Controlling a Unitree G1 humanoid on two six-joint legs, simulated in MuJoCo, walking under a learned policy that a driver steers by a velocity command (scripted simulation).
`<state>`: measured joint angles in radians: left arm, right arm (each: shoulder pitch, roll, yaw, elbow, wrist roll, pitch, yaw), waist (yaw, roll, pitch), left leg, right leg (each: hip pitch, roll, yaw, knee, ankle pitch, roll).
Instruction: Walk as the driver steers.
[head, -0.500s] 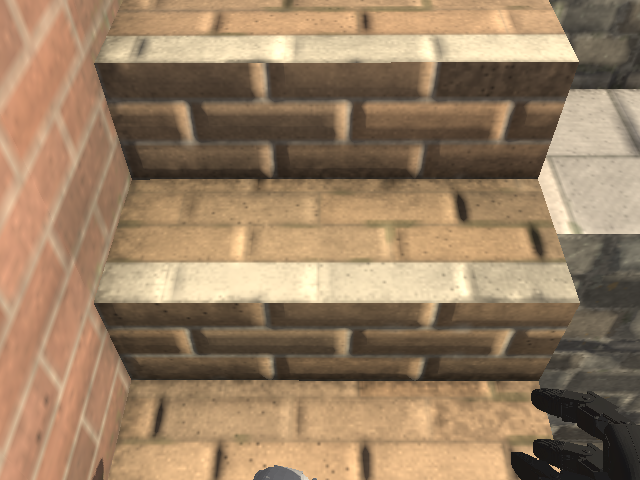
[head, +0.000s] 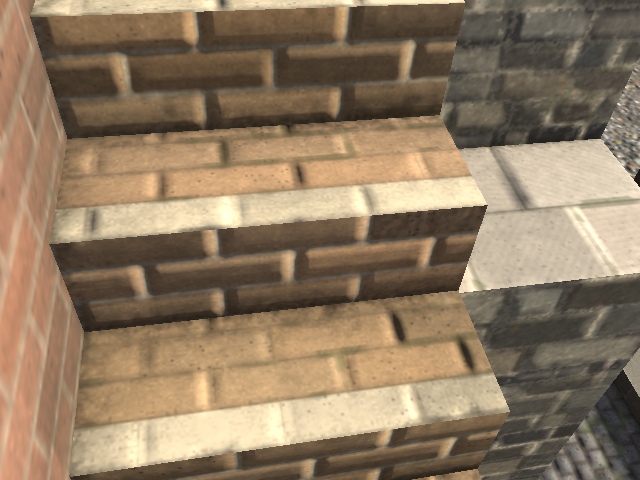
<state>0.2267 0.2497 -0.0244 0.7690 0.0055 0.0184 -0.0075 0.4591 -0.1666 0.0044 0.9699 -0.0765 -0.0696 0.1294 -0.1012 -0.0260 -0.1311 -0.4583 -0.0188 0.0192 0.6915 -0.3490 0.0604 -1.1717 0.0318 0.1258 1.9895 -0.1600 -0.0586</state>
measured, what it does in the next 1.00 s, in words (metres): climbs: right foot 0.20 m higher, then left foot 0.20 m higher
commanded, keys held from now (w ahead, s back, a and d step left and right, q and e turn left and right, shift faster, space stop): w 0.32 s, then w+q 0.50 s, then w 0.18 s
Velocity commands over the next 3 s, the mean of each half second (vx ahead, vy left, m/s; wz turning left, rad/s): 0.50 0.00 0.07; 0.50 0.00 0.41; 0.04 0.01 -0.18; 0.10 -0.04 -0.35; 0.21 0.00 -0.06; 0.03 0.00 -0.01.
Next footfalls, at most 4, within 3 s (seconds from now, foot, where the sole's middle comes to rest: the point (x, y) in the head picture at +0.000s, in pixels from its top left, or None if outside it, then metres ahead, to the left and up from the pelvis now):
0.32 right None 0.33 -0.24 -0.55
1.00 left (206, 387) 0.53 0.14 -0.35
1.96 right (429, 446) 0.42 -0.19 -0.36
2.36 left None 0.24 0.03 -0.55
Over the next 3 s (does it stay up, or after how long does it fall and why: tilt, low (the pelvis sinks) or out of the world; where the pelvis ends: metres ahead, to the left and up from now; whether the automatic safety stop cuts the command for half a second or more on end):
stays up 0.02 0.00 0.02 its command is cut before an obstacle after 1.0 s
